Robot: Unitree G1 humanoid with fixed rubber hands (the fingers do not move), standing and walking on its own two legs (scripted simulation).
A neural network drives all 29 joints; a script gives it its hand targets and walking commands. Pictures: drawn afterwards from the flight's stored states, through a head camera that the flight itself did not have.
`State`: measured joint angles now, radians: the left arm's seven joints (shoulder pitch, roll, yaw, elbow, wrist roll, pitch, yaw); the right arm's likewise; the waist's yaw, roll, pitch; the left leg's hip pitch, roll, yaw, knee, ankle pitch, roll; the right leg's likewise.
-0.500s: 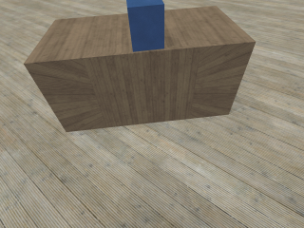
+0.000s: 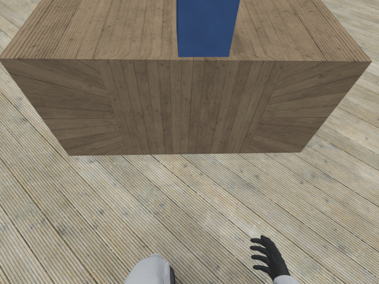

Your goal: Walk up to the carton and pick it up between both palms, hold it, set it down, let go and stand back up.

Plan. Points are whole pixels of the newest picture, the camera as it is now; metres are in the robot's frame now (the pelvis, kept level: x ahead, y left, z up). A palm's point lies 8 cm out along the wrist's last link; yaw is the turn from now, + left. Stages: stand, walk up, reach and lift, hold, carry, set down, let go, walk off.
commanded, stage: walk up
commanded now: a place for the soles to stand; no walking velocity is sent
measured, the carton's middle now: (203, 10) +1.00 -0.01 +0.06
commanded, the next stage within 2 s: none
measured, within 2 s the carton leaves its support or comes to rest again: neither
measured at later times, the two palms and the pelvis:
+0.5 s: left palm (144, 177) +0.36 +0.13 -0.08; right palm (306, 261) +0.19 -0.27 -0.13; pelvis +0.20 -0.03 +0.00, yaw -5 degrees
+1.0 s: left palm (99, 166) +0.42 +0.28 -0.12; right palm (248, 139) +0.51 -0.16 -0.07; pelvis +0.37 +0.04 +0.01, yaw +4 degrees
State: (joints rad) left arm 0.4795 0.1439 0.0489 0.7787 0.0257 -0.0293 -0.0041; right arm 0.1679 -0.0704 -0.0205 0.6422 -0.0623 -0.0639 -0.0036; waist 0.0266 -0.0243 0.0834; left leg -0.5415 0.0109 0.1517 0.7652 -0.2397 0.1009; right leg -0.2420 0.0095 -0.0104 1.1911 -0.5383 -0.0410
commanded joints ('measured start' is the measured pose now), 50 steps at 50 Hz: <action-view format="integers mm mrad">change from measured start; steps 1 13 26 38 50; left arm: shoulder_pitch -35 -262 -143 -159 -165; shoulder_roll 86 1 95 162 115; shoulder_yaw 12 -24 22 42 -1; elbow -170 -194 -270 -149 -159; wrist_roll -13 12 15 9 7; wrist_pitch -21 -28 -90 -92 6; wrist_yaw -3 -34 69 23 -11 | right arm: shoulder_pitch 168 151 164 60 209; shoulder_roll -189 -199 -210 -86 -170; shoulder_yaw -76 -73 -49 -18 -74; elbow -91 27 -26 -73 -147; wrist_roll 17 26 29 10 20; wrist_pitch -35 -62 52 14 -49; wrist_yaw -58 -6 41 64 -30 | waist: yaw -94 -44 8 -2 -55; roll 58 110 -111 -136 150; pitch -235 -39 -105 -88 -110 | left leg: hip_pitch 509 200 -192 96 307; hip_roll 406 223 50 67 327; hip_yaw -530 -138 -201 -75 -500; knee -444 -489 627 -19 -454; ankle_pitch -16 10 -200 -61 97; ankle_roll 179 111 -127 -88 62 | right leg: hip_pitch -452 -280 62 -18 -404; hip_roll -60 -130 -403 -326 -116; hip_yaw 72 -44 306 -56 50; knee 299 -361 -914 -878 157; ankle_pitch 91 305 170 270 130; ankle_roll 28 40 -169 -125 71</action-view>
